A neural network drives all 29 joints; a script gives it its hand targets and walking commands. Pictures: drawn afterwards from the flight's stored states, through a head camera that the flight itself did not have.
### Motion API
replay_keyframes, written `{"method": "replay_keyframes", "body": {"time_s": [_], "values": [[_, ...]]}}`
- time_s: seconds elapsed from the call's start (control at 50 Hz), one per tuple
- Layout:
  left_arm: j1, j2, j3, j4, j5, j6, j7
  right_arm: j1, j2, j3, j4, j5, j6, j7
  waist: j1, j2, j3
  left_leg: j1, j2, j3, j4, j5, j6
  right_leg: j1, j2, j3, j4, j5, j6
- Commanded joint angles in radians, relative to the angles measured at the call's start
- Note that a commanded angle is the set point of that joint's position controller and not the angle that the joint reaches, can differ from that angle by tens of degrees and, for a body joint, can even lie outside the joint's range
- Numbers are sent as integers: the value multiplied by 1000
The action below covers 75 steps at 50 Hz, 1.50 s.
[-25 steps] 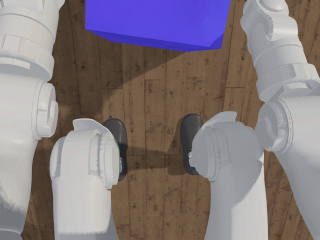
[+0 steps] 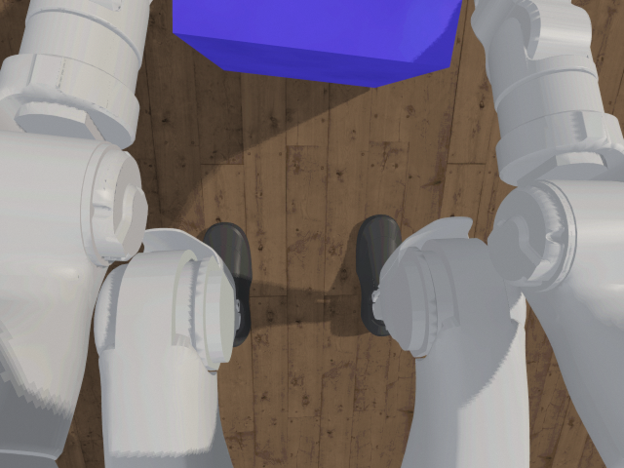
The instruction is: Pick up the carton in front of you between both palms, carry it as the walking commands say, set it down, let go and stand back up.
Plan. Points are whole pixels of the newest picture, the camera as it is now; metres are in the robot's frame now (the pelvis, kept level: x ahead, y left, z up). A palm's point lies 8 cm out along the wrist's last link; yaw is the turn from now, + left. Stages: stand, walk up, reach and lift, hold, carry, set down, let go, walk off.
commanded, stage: reach and lift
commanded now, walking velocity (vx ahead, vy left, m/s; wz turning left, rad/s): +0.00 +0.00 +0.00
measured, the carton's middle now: out of the picture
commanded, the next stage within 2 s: none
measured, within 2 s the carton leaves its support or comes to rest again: leaves its support in 0.08 s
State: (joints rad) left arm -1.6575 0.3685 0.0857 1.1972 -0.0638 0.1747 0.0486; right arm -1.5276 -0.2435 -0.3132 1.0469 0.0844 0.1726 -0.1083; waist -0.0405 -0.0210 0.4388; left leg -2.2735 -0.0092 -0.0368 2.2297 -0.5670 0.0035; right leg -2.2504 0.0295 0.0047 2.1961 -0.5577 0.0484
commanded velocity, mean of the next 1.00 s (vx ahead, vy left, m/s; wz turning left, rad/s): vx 0.00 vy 0.00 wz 0.00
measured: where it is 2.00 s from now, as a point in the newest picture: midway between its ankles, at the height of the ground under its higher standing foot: (307, 299)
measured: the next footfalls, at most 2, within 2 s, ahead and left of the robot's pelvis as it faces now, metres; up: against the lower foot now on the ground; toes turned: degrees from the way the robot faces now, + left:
none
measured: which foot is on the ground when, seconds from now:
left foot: down 0.00-1.00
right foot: down 0.00-1.00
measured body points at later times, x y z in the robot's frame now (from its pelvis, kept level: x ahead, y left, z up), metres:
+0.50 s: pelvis +0.00 -0.01 +0.09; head +0.28 +0.02 +0.43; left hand +0.53 +0.16 +0.01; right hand +0.52 -0.14 +0.01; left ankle +0.11 +0.12 -0.33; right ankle +0.12 -0.13 -0.33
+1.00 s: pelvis +0.02 -0.01 +0.20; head +0.24 +0.02 +0.59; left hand +0.49 +0.16 +0.15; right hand +0.49 -0.14 +0.15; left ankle +0.11 +0.12 -0.33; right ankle +0.12 -0.13 -0.33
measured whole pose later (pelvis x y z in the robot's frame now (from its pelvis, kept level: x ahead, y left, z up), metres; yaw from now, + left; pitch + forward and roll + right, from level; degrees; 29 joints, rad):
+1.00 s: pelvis +0.02 -0.01 +0.20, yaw +3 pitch +39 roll -1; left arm -0.90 -0.03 0.41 0.63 0.24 0.43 0.01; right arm -0.85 0.08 -0.49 0.56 -0.21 0.41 -0.05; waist -0.03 0.00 -0.22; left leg -1.76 -0.04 -0.06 1.55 -0.47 -0.02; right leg -1.74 0.04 0.04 1.54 -0.49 0.04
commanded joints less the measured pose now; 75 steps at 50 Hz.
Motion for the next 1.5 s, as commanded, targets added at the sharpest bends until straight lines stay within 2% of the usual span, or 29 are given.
{"method": "replay_keyframes", "body": {"time_s": [0.0, 0.06, 0.12, 0.16, 0.18, 0.2, 0.24, 0.26, 0.28, 0.32, 0.38, 0.46, 0.54, 0.6, 0.68, 0.76, 0.92, 1.12, 1.48], "values": [[-409, -1006, -182, -246, -64, 6, -271, -548, 985, 298, -230, 89, 18, 281, 1, 76, -1268, 600, -91, 84, -162, 316, 18, 554, 92, -103, -131, 336, -23], [-453, -1076, -261, -405, -115, 12, -264, -533, 1050, 358, -307, 134, 33, 277, -7, 99, -1527, 737, -99, 96, -155, 441, 8, 628, 97, -114, -126, 450, -21], [-485, -1143, -327, -585, -146, 38, -245, -522, 1118, 415, -412, 157, 64, 266, -10, 134, -1870, 957, -109, 95, -157, 607, -7, 690, 107, -124, -136, 561, -14], [-450, -1203, -337, -648, -131, 71, -234, -512, 1134, 437, -466, 149, 93, 275, -10, 155, -1997, 1067, -114, 84, -178, 686, -15, 644, 117, -133, -158, 572, -8], [-419, -1234, -343, -659, -116, 86, -225, -509, 1165, 453, -497, 141, 103, 270, 7, 161, -2016, 1082, -121, 91, -196, 700, -20, 608, 124, -134, -176, 553, -4], [-367, -1255, -332, -647, -97, 102, -220, -498, 1169, 463, -517, 126, 113, 270, 10, 158, -1988, 1068, -123, 91, -218, 693, -23, 583, 127, -135, -198, 530, -1], [-278, -1289, -304, -593, -60, 127, -218, -466, 1178, 456, -518, 90, 129, 273, 12, 142, -1880, 961, -130, 102, -272, 590, -28, 572, 128, -130, -249, 450, -3], [-235, -1315, -278, -546, -36, 135, -221, -456, 1180, 437, -497, 58, 133, 274, 11, 126, -1796, 814, -138, 108, -313, 437, -24, 615, 127, -124, -275, 375, -10], [-209, -1312, -242, -486, 0, 143, -230, -400, 1203, 397, -445, 17, 148, 276, -14, 108, -1676, 759, -137, 110, -346, 373, -24, 568, 127, -125, -312, 326, -12], [-142, -1326, -162, -394, 60, 161, -247, -334, 1203, 329, -371, -62, 166, 283, -24, 96, -1528, 677, -145, 114, -389, 298, -24, 540, 130, -117, -369, 256, -15], [-135, -1310, -63, -317, 130, 172, -262, -311, 1177, 226, -304, -151, 176, 288, -38, 95, -1398, 594, -150, 110, -460, 176, -18, 522, 133, -114, -438, 161, -26], [-147, -1290, 9, -296, 183, 173, -265, -324, 1186, 187, -292, -192, 180, 295, -16, 84, -1412, 615, -151, 109, -534, 131, -9, 565, 136, -106, -508, 124, -32], [-152, -1301, 16, -324, 201, 184, -266, -345, 1232, 222, -316, -179, 196, 307, 15, 52, -1513, 696, -151, 112, -593, 125, -1, 645, 139, -103, -562, 115, -23], [-146, -1334, -15, -369, 191, 202, -272, -342, 1275, 268, -347, -158, 218, 318, 27, 32, -1610, 774, -153, 116, -630, 144, 1, 718, 141, -103, -599, 126, -14], [-117, -1390, -89, -443, 153, 227, -281, -296, 1322, 332, -388, -131, 243, 330, 23, 28, -1710, 885, -156, 114, -669, 204, -7, 805, 141, -100, -640, 176, -8], [-55, -1449, -166, -503, 117, 242, -290, -209, 1350, 378, -416, -115, 255, 339, 10, 49, -1733, 979, -158, 104, -711, 272, -20, 865, 143, -92, -684, 241, -11], [118, -1510, -225, -530, 109, 235, -280, -14, 1375, 418, -418, -113, 241, 343, 5, 78, -1595, 1101, -158, 73, -832, 328, -29, 950, 146, -68, -798, 291, -21], [308, -1526, -215, -532, 151, 212, -264, 168, 1396, 431, -409, -139, 222, 347, 20, 48, -1427, 1279, -155, 32, -1023, 318, -18, 1117, 143, -25, -985, 272, -28], [637, -1532, -308, -639, 155, 215, -278, 517, 1428, 531, -474, -161, 221, 340, 31, 23, -1154, 1695, -126, -21, -1391, 439, -5, 1612, 104, 59, -1361, 413, -42]]}}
